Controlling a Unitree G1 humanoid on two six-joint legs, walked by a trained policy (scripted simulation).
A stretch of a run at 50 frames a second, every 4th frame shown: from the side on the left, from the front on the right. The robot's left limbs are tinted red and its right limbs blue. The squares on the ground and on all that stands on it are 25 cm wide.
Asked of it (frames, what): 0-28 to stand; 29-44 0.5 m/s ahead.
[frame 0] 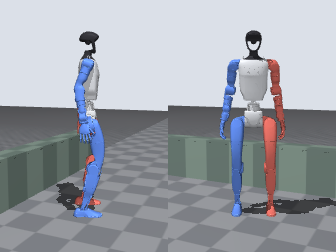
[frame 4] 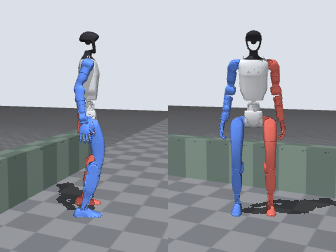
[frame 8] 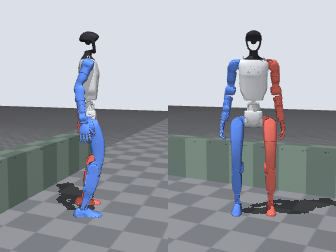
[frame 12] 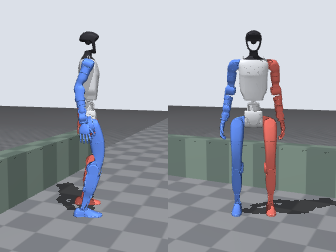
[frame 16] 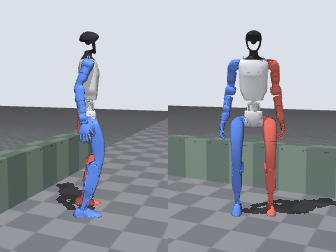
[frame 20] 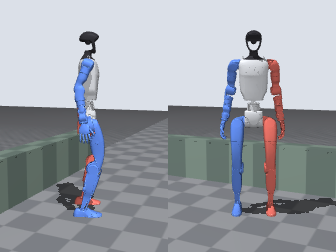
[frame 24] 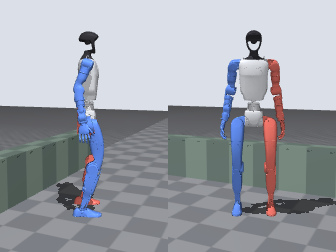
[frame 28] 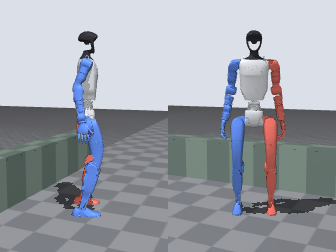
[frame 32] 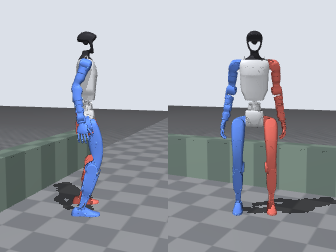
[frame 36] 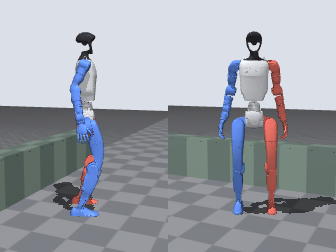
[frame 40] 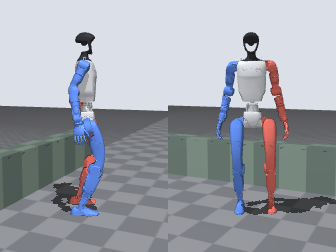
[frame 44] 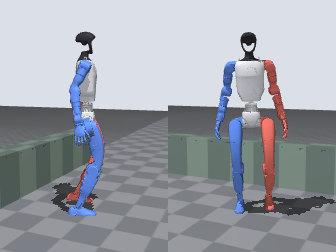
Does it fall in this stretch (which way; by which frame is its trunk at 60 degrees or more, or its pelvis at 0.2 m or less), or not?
no
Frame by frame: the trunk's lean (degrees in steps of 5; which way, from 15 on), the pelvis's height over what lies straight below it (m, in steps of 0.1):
0: 0, 0.8
4: 0, 0.8
8: 0, 0.8
12: 0, 0.8
16: 0, 0.8
20: 0, 0.8
24: 0, 0.8
28: 0, 0.8
32: 0, 0.8
36: 0, 0.8
40: 0, 0.8
44: 5, 0.8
